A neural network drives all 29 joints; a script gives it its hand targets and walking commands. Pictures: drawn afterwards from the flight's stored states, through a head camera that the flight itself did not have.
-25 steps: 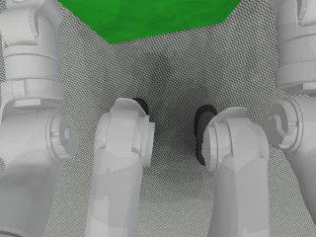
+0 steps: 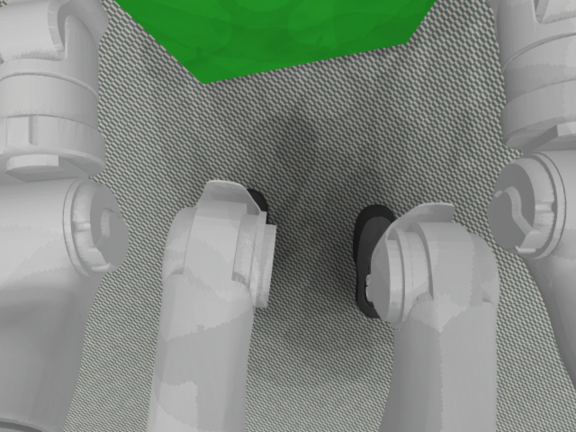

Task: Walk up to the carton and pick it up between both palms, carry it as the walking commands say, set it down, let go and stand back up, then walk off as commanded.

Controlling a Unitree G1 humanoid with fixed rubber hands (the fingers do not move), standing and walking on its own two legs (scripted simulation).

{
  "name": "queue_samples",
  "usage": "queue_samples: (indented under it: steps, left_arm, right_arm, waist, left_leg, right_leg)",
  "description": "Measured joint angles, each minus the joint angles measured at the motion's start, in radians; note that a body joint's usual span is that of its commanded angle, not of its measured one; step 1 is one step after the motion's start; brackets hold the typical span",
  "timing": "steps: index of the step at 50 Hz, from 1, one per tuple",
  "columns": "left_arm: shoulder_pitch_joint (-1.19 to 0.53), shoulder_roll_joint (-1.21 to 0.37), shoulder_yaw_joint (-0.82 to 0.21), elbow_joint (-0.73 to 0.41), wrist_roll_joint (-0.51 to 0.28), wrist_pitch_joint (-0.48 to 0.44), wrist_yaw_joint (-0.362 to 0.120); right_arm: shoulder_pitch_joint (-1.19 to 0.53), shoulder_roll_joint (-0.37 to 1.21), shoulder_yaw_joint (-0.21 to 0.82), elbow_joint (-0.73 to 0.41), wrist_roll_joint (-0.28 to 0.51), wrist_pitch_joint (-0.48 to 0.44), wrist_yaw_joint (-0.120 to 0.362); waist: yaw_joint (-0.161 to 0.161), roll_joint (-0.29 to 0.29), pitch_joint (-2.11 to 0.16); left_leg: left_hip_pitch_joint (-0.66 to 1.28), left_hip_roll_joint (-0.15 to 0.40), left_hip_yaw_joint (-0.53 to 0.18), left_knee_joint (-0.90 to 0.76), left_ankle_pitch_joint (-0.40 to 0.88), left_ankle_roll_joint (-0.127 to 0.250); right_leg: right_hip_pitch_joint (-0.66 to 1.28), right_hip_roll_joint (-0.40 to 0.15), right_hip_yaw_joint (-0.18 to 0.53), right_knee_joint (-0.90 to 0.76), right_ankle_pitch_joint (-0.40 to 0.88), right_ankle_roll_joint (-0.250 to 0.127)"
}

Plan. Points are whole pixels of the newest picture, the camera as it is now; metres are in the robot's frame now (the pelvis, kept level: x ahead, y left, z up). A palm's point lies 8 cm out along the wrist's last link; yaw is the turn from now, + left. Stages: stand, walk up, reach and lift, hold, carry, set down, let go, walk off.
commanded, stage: set down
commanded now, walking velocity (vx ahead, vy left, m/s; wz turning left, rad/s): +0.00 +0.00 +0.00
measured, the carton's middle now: out of the picture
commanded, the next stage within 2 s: none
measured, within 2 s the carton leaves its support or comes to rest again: neither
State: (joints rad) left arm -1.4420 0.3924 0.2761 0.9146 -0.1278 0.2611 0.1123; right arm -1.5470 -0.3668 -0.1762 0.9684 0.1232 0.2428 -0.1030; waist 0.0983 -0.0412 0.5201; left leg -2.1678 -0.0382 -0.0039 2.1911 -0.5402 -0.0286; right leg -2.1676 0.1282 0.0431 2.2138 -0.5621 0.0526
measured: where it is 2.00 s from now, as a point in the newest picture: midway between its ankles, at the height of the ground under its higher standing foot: (308, 271)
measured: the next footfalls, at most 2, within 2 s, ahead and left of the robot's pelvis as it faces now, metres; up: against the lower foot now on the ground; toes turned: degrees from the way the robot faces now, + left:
none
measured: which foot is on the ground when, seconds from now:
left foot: down 0.00-1.00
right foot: down 0.00-1.00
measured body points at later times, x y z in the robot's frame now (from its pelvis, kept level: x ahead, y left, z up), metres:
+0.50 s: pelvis +0.02 +0.00 +0.00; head +0.38 +0.03 +0.26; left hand +0.55 +0.27 -0.16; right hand +0.61 -0.12 -0.15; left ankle +0.13 +0.12 -0.34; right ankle +0.12 -0.12 -0.34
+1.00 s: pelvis +0.02 +0.00 -0.01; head +0.39 +0.02 +0.24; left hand +0.55 +0.28 -0.16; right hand +0.62 -0.11 -0.16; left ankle +0.13 +0.12 -0.34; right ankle +0.12 -0.12 -0.34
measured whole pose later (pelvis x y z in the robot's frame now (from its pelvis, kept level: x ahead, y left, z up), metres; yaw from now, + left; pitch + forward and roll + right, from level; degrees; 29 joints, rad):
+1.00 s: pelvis +0.02 +0.00 -0.01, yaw +1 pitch +35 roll +2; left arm -1.37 0.39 0.36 0.93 -0.10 0.20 -0.07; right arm -1.49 -0.31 -0.32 0.97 0.01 0.18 -0.04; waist 0.10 -0.05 0.39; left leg -2.25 -0.01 0.01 2.23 -0.60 -0.02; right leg -2.25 0.10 0.03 2.27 -0.63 0.02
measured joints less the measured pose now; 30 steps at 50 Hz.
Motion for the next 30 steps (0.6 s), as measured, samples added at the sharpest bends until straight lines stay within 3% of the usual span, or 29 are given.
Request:
queue_samples:
  steps: [8, 18, 30]
  left_arm:
    - [-0.001, 0.035, -0.01, 0.051, 0.0, -0.001, -0.085]
    - [0.081, 0.004, 0.006, 0.06, -0.001, -0.024, -0.111]
    - [0.106, -0.016, 0.042, 0.04, 0.016, -0.056, -0.133]
  right_arm:
    - [-0.002, 0.009, -0.005, 0.035, -0.016, -0.001, 0.007]
    - [0.075, 0.036, -0.044, 0.048, -0.043, -0.034, 0.034]
    - [0.109, 0.06, -0.112, 0.015, -0.078, -0.07, 0.043]
  waist:
    - [-0.003, -0.013, -0.052]
    - [-0.002, -0.007, -0.205]
    - [0.001, -0.009, -0.203]
  left_leg:
    - [-0.03, 0.011, 0.001, 0.007, -0.011, 0.002]
    - [-0.104, 0.014, 0.005, 0.012, -0.041, 0.013]
    - [-0.106, 0.018, 0.007, 0.016, -0.041, 0.009]
  right_leg:
    - [-0.031, -0.007, -0.007, 0.008, -0.01, -0.01]
    - [-0.097, -0.015, -0.008, 0.01, -0.046, -0.008]
    - [-0.103, -0.02, -0.011, 0.02, -0.048, -0.017]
